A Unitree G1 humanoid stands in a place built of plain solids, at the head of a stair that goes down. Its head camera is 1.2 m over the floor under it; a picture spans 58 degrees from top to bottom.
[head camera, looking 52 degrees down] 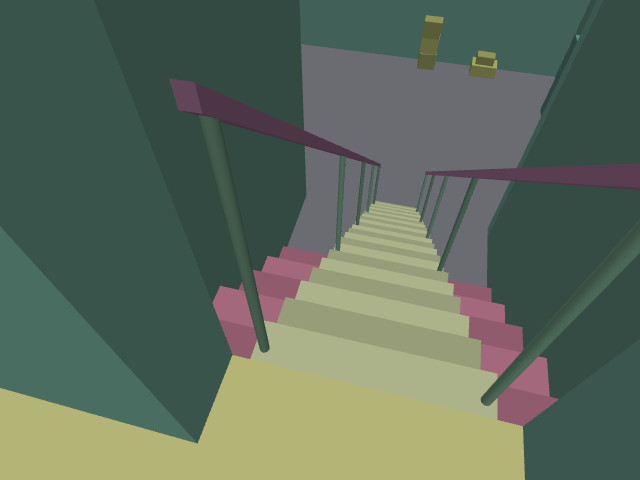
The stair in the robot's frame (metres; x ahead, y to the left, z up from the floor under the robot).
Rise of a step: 0.20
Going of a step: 0.22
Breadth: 0.81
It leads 14 degrees to the right of straight ahead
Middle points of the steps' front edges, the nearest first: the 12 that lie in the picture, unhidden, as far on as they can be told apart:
0.42 -0.14 0.00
0.63 -0.19 -0.20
0.84 -0.25 -0.40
1.06 -0.30 -0.60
1.27 -0.35 -0.80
1.48 -0.41 -1.00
1.70 -0.46 -1.20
1.91 -0.51 -1.40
2.12 -0.57 -1.60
2.34 -0.62 -1.80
2.55 -0.67 -2.00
2.76 -0.73 -2.20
